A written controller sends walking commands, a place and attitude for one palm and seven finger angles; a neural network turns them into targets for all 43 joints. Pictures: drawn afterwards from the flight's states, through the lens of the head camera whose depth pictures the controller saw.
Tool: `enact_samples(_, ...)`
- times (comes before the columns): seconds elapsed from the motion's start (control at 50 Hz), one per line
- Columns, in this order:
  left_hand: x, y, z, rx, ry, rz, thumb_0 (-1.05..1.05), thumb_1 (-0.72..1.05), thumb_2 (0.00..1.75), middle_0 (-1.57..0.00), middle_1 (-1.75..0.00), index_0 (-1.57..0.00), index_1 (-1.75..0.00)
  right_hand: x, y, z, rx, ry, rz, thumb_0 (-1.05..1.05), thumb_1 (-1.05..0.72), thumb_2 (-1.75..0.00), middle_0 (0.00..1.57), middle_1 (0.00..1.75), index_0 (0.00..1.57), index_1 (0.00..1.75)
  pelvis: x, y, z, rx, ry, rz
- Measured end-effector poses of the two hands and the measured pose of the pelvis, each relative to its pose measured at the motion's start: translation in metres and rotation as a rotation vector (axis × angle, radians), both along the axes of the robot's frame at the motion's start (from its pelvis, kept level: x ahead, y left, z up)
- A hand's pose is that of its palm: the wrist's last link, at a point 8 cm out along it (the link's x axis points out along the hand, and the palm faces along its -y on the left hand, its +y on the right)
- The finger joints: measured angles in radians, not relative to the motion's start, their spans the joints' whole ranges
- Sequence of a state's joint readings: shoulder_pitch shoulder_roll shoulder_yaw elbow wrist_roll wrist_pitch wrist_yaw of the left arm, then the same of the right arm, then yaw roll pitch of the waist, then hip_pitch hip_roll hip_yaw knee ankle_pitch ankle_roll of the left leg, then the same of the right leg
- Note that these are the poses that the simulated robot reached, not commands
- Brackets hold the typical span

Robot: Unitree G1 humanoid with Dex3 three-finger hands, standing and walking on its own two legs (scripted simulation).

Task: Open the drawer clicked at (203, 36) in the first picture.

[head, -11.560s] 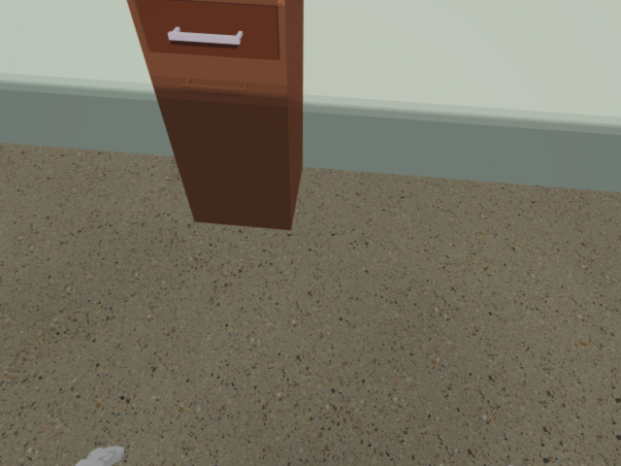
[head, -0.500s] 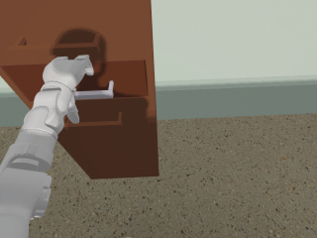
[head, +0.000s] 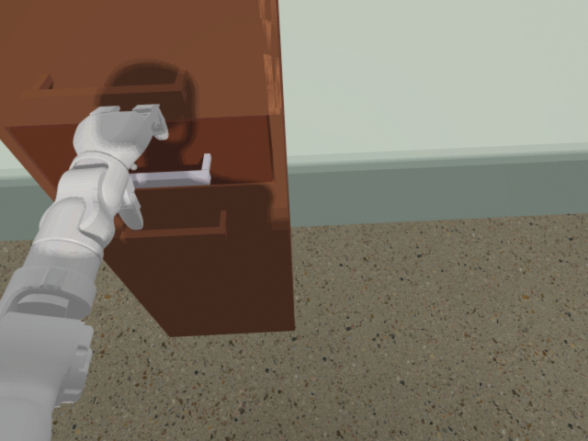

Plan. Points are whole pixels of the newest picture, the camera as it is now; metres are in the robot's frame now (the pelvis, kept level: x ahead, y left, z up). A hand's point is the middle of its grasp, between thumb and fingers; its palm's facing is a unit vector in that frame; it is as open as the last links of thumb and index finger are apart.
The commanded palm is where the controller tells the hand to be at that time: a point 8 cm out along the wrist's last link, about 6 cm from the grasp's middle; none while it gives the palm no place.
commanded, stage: lower the fingers behind the handle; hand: left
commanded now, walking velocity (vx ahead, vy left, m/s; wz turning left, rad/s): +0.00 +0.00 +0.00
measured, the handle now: (149, 171) +0.51 +0.23 +0.07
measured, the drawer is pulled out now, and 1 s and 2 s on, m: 0.00 0.00 0.00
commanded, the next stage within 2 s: close the thumb around the handle in 1.58 s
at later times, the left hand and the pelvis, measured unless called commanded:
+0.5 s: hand (136, 186) +0.46 +0.24 +0.09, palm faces -0.03 -0.04 -1.00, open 13.8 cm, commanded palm +0.45 +0.24 +0.15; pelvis +0.00 +0.00 -0.01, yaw +0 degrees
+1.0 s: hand (147, 196) +0.47 +0.23 +0.06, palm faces -0.02 -0.04 -1.00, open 13.7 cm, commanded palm +0.45 +0.23 +0.11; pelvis +0.00 +0.01 -0.01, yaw +0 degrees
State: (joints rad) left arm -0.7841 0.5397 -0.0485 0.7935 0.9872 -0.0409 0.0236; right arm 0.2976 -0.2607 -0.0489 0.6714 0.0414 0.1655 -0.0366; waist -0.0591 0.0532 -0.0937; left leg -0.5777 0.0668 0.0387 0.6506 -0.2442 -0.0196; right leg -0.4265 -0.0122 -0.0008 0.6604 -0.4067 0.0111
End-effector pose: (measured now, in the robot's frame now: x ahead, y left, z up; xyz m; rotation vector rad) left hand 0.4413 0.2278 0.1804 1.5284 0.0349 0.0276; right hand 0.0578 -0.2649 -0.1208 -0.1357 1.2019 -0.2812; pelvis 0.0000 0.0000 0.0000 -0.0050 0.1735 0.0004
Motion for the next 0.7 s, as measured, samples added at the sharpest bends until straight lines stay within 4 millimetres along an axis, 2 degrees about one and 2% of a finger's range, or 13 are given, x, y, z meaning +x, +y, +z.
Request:
enact_samples(0.1, -0.003, 0.007, -0.009, 0.013, 0.034, 0.014, 0.0, -0.49, 0.3, -0.32, -1.2, -0.32, -1.21, 0.0, -0.002, 0.001, -0.008, 0.009, 0.004, 0.0, -0.9, -0.9, 0.2, 0.3, 0.2, 0.3, 0.0, 0.0, 0.0, 0.0, 0.0, 0.005)
enact_samples(0.26, -0.005, -0.002, -0.023, -0.004, 0.019, -0.045, 0.0, -0.49, 0.3, -0.32, -1.2, -0.32, -1.2, 0.001, -0.003, 0.0, -0.019, 0.02, 0.014, 0.0, -0.9, -0.9, 0.2, 0.3, 0.2, 0.3, -0.001, 0.0, -0.003, -0.004, 0.014, 0.01)
enact_samples(0.36, -0.001, -0.001, -0.029, -0.004, -0.002, -0.019, 0.0, -0.49, 0.3, -0.32, -1.2, -0.32, -1.2, 0.0, -0.001, -0.003, -0.012, 0.021, 0.008, 0.0, -0.9, -0.9, 0.2, 0.3, 0.2, 0.3, -0.002, 0.001, -0.005, -0.005, 0.027, 0.007)
enact_samples(0.52, 0.001, 0.01, -0.04, 0.008, 0.039, 0.026, 0.0, -0.49, 0.3, -0.32, -1.2, -0.32, -1.2, -0.009, 0.002, -0.005, -0.006, 0.04, -0.01, 0.0, -0.9, -0.9, 0.2, 0.3, 0.2, 0.3, 0.0, 0.002, -0.005, -0.006, 0.037, 0.003)
enact_samples(0.7, 0.001, 0.012, -0.053, -0.003, 0.041, -0.019, 0.0, -0.49, 0.3, -0.32, -1.2, -0.32, -1.2, -0.022, 0.0, -0.005, -0.031, 0.079, -0.023, 0.0, -0.9, -0.9, 0.2, 0.3, 0.2, 0.3, 0.0, 0.004, -0.008, -0.01, 0.054, 0.002)
